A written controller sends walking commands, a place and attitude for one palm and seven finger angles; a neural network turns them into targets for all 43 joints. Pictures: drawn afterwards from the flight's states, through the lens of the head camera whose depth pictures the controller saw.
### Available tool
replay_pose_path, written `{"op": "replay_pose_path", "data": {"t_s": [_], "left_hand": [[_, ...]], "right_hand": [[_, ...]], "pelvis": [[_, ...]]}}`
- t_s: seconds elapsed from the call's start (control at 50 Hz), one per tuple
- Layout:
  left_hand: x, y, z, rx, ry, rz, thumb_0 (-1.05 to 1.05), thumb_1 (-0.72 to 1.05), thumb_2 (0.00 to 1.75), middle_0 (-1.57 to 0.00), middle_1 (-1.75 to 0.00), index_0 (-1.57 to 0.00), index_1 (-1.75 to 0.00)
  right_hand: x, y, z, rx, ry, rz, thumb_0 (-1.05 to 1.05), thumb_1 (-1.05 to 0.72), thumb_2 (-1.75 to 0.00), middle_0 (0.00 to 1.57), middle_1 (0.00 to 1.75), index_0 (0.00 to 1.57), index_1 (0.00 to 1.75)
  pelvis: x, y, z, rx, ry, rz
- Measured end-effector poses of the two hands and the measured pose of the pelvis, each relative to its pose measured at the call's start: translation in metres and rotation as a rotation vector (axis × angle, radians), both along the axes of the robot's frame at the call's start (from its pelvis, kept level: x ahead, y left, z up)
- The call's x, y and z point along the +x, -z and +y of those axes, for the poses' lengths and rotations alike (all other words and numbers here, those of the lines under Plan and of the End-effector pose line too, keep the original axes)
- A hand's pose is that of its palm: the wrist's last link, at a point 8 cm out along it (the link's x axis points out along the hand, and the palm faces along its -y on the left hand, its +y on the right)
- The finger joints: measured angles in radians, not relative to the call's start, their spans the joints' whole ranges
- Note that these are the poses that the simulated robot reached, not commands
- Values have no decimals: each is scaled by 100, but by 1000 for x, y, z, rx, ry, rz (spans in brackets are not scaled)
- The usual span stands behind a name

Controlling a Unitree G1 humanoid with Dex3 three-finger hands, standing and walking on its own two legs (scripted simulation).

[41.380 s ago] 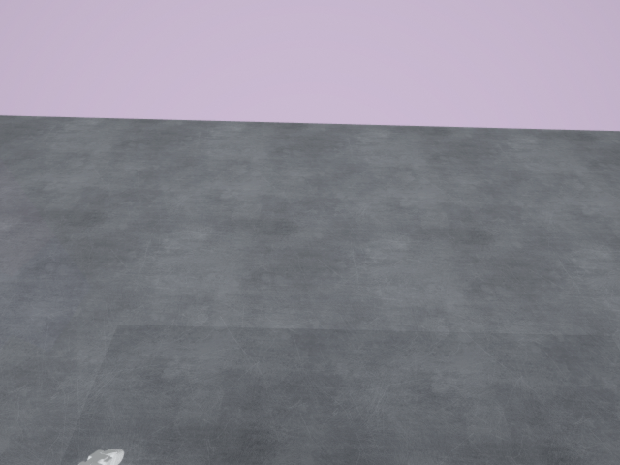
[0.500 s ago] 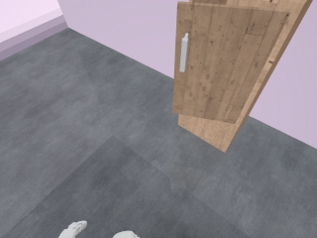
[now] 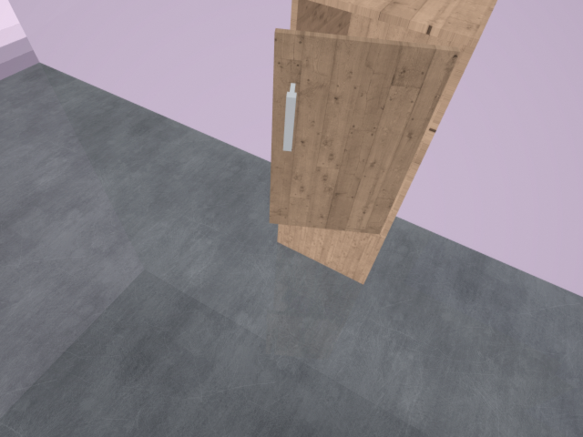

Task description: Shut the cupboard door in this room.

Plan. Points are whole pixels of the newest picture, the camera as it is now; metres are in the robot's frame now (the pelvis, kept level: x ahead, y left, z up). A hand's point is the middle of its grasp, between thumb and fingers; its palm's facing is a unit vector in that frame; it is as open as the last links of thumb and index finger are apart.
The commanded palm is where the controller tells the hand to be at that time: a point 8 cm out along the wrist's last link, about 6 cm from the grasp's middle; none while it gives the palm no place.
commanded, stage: take the last steps up to it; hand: left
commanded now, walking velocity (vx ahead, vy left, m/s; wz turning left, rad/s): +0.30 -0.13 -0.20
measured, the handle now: (290, 118) +0.74 +0.05 +0.00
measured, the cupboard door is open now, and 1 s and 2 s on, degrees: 24 24 24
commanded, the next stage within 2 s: come to a stop and stand still in 0.68 s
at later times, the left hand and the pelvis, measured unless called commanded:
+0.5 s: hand out of the picture +0.10 +0.12 -0.21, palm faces -0.02 -0.99 -0.11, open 7.4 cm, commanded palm none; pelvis +0.13 -0.04 -0.02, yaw -3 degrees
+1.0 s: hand (272, 320) +0.34 +0.05 -0.17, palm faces -0.03 -0.97 -0.24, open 7.2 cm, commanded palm none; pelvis +0.26 -0.13 +0.00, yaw -3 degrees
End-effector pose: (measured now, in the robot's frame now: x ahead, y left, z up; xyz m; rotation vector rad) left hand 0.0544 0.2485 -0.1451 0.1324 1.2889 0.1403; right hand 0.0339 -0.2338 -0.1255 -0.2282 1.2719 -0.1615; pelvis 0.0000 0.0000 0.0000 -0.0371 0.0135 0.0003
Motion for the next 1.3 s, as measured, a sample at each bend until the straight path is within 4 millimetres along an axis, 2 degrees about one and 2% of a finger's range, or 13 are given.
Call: {"op": "replay_pose_path", "data": {"t_s": [0.16, 0.22, 0.28, 0.36, 0.52, 0.58, 0.7, 0.8, 0.88, 0.94, 1.06, 1.2, 1.3], "left_hand": [[47, -4, -33, 28, 98, -53, 1, 91, 90, -20, -30, -19, -30], [55, -6, -46, 34, 74, -78, 0, 91, 90, -20, -30, -20, -30], [52, -7, -56, 28, 54, -52, 0, 91, 90, -20, -30, -20, -30], [43, 2, -68, -2, 47, 37, 0, 91, 90, -20, -30, -20, -30], [55, 36, -73, -65, 28, 197, 0, 91, 90, -20, -30, -20, -30], [85, 33, -73, -54, 57, 188, 1, 91, 90, -20, -30, -20, -30], [172, 5, -83, -20, 66, 32, 1, 91, 90, -20, -30, -19, -30], [233, -7, -107, 19, 96, -54, 0, 91, 90, -20, -30, -19, -30], [262, -3, -131, 54, 101, -82, 0, 91, 90, -20, -30, -19, -30], [272, -8, -148, 57, 92, -69, 0, 92, 90, -20, -30, -19, -30], [280, -14, -153, 69, 57, -57, -1, 94, 90, -20, -30, -20, -30], [259, -9, -135, 66, 19, -25, 0, 92, 90, -20, -30, -20, -30], [238, 10, -111, 42, -3, 7, 0, 91, 90, -20, -30, -20, -30]], "right_hand": [[-43, 22, -41, 26, 134, 100, 0, -90, -90, 20, 30, 21, 30], [-43, 25, -58, 16, 139, 160, 0, -91, -90, 20, 30, 20, 30], [-19, 17, -71, 3, 129, 146, 0, -91, -90, 20, 30, 20, 30], [33, 8, -77, -7, 106, 62, 1, -91, -90, 20, 30, 20, 30], [142, 14, -61, -28, 48, -104, 0, -91, -90, 20, 30, 20, 30], [151, 12, -56, -13, 68, -103, 0, -91, -90, 20, 30, 20, 30], [144, 11, -55, 50, 100, 24, 0, -91, -90, 20, 30, 20, 30], [143, 24, -73, 105, 151, 114, 0, -91, -90, 20, 30, 21, 30], [158, 43, -98, 124, 172, 160, 0, -91, -90, 20, 30, 20, 30], [180, 40, -113, 112, 169, 158, 0, -91, -90, 20, 30, 20, 30], [232, 26, -135, 73, 117, 104, 0, -91, -90, 20, 30, 20, 30], [287, 10, -138, 27, 47, -26, 0, -91, -90, 20, 30, 20, 30], [301, 5, -122, -9, 9, -110, 0, -91, -90, 20, 30, 20, 30]], "pelvis": [[22, 11, -32, 30, 46, 2], [34, 11, -40, 15, 37, -8], [50, 5, -45, 23, 39, -10], [73, 3, -50, 23, 37, -7], [133, 24, -44, 16, 68, -29], [149, 20, -48, 29, 83, -32], [182, 3, -64, 30, 75, -25], [213, 4, -91, 43, 70, -28], [239, 16, -115, 59, 68, -33], [251, 10, -124, 56, 59, -29], [258, 1, -131, 74, 46, -21], [252, 0, -120, 64, 38, -20], [248, 11, -101, 29, 33, -24]]}}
